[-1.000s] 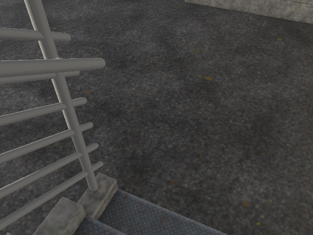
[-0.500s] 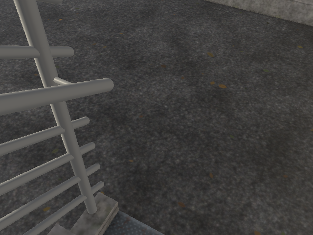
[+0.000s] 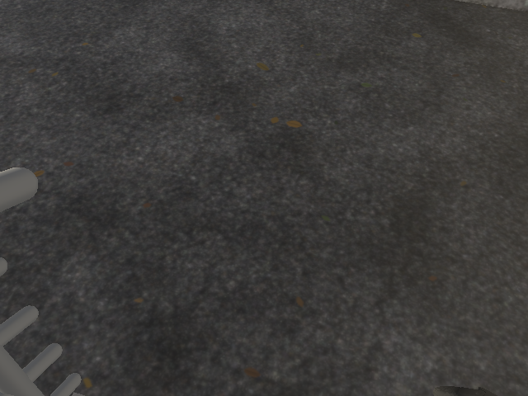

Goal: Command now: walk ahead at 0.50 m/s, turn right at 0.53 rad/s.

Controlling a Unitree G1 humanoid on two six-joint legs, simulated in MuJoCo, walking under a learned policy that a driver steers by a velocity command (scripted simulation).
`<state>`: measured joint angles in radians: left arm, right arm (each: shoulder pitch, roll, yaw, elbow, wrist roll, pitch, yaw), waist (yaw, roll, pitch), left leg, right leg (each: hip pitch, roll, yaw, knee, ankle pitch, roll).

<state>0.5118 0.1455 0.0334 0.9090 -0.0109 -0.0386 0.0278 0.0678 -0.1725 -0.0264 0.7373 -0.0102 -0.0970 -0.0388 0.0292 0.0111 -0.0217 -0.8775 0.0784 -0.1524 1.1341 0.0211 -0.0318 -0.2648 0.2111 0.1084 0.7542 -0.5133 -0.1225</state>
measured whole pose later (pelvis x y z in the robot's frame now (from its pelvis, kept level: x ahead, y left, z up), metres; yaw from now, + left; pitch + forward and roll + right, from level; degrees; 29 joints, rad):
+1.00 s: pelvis +0.55 -0.08 -0.31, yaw -36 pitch +3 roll -2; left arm 0.19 0.23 0.06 0.74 -0.02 -0.01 -0.04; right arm 0.37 -0.20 -0.04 0.79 0.02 -0.09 -0.01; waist -0.06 -0.02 0.05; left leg -0.64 0.10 -0.10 1.61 -0.51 -0.03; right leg -0.42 0.15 0.05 0.63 -0.25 -0.09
